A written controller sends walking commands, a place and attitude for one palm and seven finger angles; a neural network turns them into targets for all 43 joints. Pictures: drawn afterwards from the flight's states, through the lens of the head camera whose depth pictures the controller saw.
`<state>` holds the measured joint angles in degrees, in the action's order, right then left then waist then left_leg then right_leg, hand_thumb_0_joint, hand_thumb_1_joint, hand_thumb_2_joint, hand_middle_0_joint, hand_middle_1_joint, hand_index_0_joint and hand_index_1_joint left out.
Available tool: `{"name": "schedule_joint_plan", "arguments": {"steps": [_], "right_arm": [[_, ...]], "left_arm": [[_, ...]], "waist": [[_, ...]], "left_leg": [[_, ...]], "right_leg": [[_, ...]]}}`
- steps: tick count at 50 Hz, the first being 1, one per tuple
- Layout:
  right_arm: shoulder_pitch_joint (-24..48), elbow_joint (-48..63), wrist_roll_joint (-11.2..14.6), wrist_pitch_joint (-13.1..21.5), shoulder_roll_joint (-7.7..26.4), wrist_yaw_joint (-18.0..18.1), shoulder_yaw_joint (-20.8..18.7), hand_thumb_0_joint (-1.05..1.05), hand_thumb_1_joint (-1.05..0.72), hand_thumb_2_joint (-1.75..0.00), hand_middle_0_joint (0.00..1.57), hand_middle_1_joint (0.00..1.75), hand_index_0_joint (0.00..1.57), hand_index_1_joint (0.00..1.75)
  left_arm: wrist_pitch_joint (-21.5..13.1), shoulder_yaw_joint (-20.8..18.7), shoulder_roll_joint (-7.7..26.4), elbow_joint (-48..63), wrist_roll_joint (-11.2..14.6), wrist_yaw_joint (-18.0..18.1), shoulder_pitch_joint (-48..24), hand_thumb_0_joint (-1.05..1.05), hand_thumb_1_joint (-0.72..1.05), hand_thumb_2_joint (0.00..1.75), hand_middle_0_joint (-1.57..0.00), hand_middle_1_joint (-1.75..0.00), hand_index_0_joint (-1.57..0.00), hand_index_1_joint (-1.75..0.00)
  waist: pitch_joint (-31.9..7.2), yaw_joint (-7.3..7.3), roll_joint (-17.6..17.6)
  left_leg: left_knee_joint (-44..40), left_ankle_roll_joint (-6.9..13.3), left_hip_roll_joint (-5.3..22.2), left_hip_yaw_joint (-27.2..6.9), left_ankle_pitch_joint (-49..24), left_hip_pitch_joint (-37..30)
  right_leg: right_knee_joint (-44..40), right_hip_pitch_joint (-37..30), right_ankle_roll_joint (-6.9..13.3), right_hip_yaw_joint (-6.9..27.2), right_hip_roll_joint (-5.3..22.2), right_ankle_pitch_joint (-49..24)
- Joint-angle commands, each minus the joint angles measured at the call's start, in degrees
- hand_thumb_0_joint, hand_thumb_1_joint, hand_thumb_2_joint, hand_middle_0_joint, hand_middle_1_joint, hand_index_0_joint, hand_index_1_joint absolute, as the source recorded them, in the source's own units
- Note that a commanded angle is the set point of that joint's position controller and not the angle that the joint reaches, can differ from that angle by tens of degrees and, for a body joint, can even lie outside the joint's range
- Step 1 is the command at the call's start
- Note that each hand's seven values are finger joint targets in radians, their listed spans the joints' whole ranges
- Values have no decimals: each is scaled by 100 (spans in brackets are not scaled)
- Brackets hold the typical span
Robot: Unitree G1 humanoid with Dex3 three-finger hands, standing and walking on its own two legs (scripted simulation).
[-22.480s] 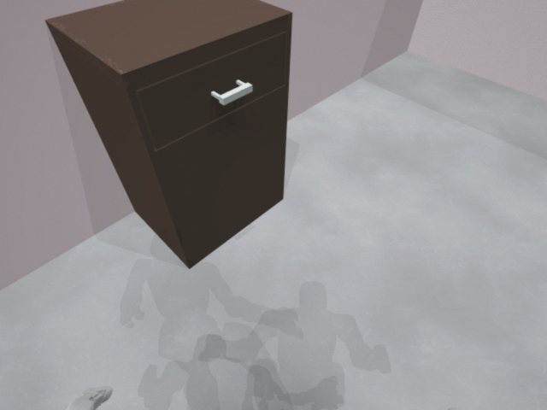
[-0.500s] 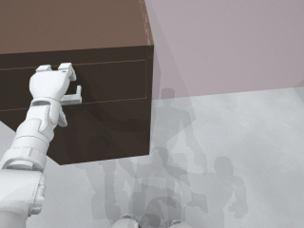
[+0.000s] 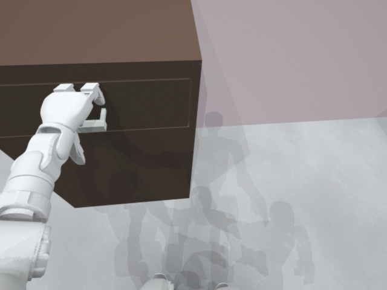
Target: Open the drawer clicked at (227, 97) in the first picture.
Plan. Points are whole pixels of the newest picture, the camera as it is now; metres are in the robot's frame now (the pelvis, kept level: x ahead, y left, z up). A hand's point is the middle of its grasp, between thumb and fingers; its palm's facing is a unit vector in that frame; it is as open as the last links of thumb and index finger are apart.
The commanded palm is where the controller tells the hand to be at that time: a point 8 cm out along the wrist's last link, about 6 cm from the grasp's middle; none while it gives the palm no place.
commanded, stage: move the hooked fingers above the handle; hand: left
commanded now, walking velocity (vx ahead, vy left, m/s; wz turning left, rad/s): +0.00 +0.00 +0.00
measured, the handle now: (82, 120) +0.50 +0.27 +0.00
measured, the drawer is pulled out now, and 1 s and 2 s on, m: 0.00 0.00 0.00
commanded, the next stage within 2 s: lower the fingers behind the handle in 1.18 s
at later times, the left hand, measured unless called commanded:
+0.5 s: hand (71, 128) +0.44 +0.26 +0.05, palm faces -0.16 -0.04 -0.99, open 13.8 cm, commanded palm +0.44 +0.26 +0.11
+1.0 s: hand (55, 123) +0.44 +0.28 +0.07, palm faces -0.17 +0.01 -0.99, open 13.7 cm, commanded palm +0.44 +0.26 +0.11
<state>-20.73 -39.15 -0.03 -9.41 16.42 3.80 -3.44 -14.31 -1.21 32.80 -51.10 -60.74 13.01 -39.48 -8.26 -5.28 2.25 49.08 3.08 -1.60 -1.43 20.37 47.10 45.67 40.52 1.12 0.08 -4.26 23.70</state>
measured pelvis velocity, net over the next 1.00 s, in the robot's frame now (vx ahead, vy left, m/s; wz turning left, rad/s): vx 0.00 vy -0.01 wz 0.00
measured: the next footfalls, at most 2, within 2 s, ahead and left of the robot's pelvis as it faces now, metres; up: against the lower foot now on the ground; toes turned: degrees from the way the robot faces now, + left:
none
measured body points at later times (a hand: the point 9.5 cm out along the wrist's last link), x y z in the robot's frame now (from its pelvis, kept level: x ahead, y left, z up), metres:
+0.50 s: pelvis +0.00 +0.00 +0.01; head +0.07 +0.01 +0.45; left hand +0.44 +0.26 +0.10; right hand +0.04 -0.28 -0.11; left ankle +0.02 +0.08 -0.70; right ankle -0.03 -0.12 -0.70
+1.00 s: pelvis +0.00 -0.01 +0.01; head +0.06 -0.01 +0.46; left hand +0.44 +0.27 +0.12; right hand +0.04 -0.27 -0.12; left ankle +0.02 +0.08 -0.70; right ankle -0.03 -0.12 -0.70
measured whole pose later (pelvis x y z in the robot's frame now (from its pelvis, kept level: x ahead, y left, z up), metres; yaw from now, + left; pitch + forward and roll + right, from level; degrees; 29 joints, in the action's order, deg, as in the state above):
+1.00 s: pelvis +0.00 -0.01 +0.01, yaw +0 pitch +14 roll -2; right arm -19.7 -37.9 1.9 -10.1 13.9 4.4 -0.9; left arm -2.7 4.1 34.2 -58.6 -58.7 7.2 -42.8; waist -7.7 -4.6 3.1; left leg 43.2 2.9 -1.7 -1.2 17.9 39.5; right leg 40.5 33.4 1.3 0.6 -4.0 21.3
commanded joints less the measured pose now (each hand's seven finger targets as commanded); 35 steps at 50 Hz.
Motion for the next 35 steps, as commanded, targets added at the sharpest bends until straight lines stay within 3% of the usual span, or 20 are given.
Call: {"name": "schedule_joint_plan", "arguments": {"steps": [1, 3, 4, 6, 7, 8, 9, 11, 12, 15, 18, 20, 21, 22, 23, 25, 26, 29, 31, 35], "right_arm": [[-315, 397, -102, 8, 825, -35, -204, 0, -90, -90, 20, 30, 20, 30], [-282, 439, -77, -29, 828, -74, -213, 0, -90, -90, 20, 30, 20, 30], [-240, 440, -58, -54, 846, -82, -195, 0, -90, -90, 20, 30, 20, 30], [-193, 447, -18, -80, 840, -53, -167, 0, -90, -90, 20, 30, 20, 30], [-176, 421, 12, -109, 855, -24, -169, 0, -90, -90, 20, 30, 20, 30], [-169, 440, 38, -120, 838, -6, -145, 0, -90, -90, 20, 30, 20, 30], [-158, 448, 78, -129, 829, 22, -127, 0, -90, -90, 20, 30, 20, 30], [-161, 458, 130, -122, 810, 90, -108, 0, -90, -90, 20, 30, 20, 30], [-198, 452, 167, -104, 812, 119, -116, 0, -90, -90, 20, 30, 20, 30], [-274, 514, 183, -33, 794, 168, -120, 0, -90, -90, 20, 30, 20, 30], [-327, 541, 133, 14, 748, 178, -151, 0, -90, -90, 20, 30, 20, 30], [-358, 555, 99, 36, 696, 140, -188, 0, -90, -90, 20, 30, 20, 30], [-401, 549, 83, 50, 683, 129, -204, 0, -90, -90, 20, 30, 20, 30], [-401, 530, 76, 54, 703, 118, -226, 0, -90, -90, 20, 30, 20, 30], [-411, 537, 64, 52, 699, 105, -245, 0, -90, -90, 20, 30, 20, 30], [-421, 515, 12, 67, 715, 60, -270, 0, -90, -90, 20, 30, 20, 30], [-409, 506, -28, 69, 742, 48, -258, 0, -90, -90, 20, 30, 20, 30], [-287, 526, -96, 24, 768, 2, -218, 0, -90, -90, 20, 30, 20, 30], [-189, 533, -124, -7, 786, -56, -191, 0, -90, -90, 20, 30, 20, 30], [-148, 508, -23, -118, 823, -68, -159, 0, -90, -90, 20, 30, 20, 30]], "left_arm": [[634, -1371, 2637, 1126, -20, 1063, -2697, 0, -50, 30, -30, -120, -30, -120], [943, -1212, 2483, 1178, -60, 1203, -2738, 0, -50, 30, -30, -120, -30, -120], [1081, -1297, 2633, 1166, -67, 1243, -2789, 0, -50, 30, -30, -120, -30, -120], [1331, -1111, 2500, 1015, 38, 1157, -2916, 0, -50, 30, -30, -120, -30, -120], [1411, -1217, 2692, 894, 23, 1095, -2830, 0, -50, 30, -30, -120, -30, -120], [1526, -975, 2467, 696, 97, 967, -2748, 0, -50, 30, -30, -120, -30, -120], [1574, -1006, 2543, 614, 120, 843, -2722, 0, -50, 30, -30, -120, -30, -120], [1607, -620, 2142, 231, 196, 494, -2674, 0, -50, 30, -30, -120, -30, -120], [1556, -490, 2065, 120, 133, 318, -2617, 0, -50, 30, -30, -120, -30, -120], [1311, 96, 1398, -40, 171, -152, -2476, 0, -50, 30, -30, -120, -30, -120], [811, 371, 1007, 202, 215, -487, -2373, 0, -50, 30, -30, -120, -30, -120], [472, 516, 741, 600, 261, -549, -2497, 0, -50, 30, -30, -120, -30, -120], [314, 481, 697, 759, 318, -532, -2613, 0, -50, 30, -30, -120, -30, -120], [166, 229, 991, 933, 269, -440, -2796, 0, -50, 30, -30, -120, -30, -120], [122, 107, 1047, 885, 263, -319, -2666, 0, -50, 30, -30, -120, -30, -120], [18, -364, 1519, 1269, 171, 46, -2973, 0, -50, 30, -30, -120, -30, -120], [9, -734, 1917, 1415, 133, 258, -3064, 0, -50, 30, -30, -120, -30, -120], [349, -1258, 2450, 1303, -51, 914, -2890, 0, -50, 30, -30, -120, -30, -120], [767, -1323, 2484, 1120, -75, 1156, -2642, 0, -50, 30, -30, -120, -30, -120], [1485, -1020, 2408, 823, -87, 1200, -2798, 0, -50, 30, -30, -120, -30, -120]], "waist": [[-2728, 320, 908], [-2841, 269, 861], [-2920, 297, 777], [-2902, 192, 518], [-2925, 212, 391], [-2760, 174, 332], [-2682, 188, 151], [-2183, 48, -53], [-2042, -9, -157], [-1497, -190, -224], [-1313, -218, -4], [-1344, -209, 278], [-1384, -234, 234], [-1498, -191, 342], [-1505, -133, 433], [-2009, -15, 712], [-2217, 104, 799], [-2652, 268, 805], [-2911, 399, 806], [-2779, 275, 506]], "left_leg": [[-271, -103, 29, -86, -2744, -2390], [-284, -120, 55, -55, -2873, -2566], [-345, -121, 49, -43, -2806, -2545], [-429, -69, 52, -8, -2632, -2516], [-484, -50, 55, 34, -2548, -2518], [-543, -31, 40, 65, -2350, -2417], [-639, -4, 39, 84, -2174, -2325], [-786, 40, 48, 123, -1878, -2183], [-842, 60, 61, 131, -1771, -2180], [-916, 91, 80, 101, -1472, -2255], [-872, 75, 93, 28, -1489, -2515], [-824, 39, 87, -51, -1530, -2698], [-783, 39, 98, -103, -1625, -2760], [-751, 6, 123, -162, -1604, -2814], [-696, -8, 101, -179, -1614, -2771], [-573, -63, 110, -242, -1904, -2873], [-504, -76, 91, -245, -2066, -2805], [-355, -117, 68, -220, -2363, -2579], [-325, -132, 39, -121, -2592, -2517], [-463, -103, 46, 15, -2375, -2362]], "right_leg": [[-238, -387, 187, -192, -87, -1955], [-273, -452, 159, -233, -102, -2065], [-310, -581, 139, -227, -96, -2064], [-439, -839, 110, -195, -80, -2100], [-496, -955, 70, -154, -65, -2147], [-572, -1056, 62, -136, -56, -2085], [-671, -1180, 43, -109, -37, -2036], [-882, -1206, 31, -61, 7, -1916], [-958, -1151, 7, -37, 16, -1869], [-1151, -864, 22, -41, 35, -1555], [-1156, -529, 71, -29, 32, -1356], [-1088, -259, 112, -54, 15, -1203], [-1037, -187, 132, -79, 7, -1205], [-939, -4, 128, -79, -8, -1133], [-868, 48, 158, -93, -20, -1095], [-632, 145, 186, -134, -42, -1180], [-527, 91, 206, -144, -54, -1252], [-279, -67, 195, -216, -72, -1433], [-221, -367, 193, -238, -86, -1688], [-392, -725, 120, -232, -83, -1833]]}}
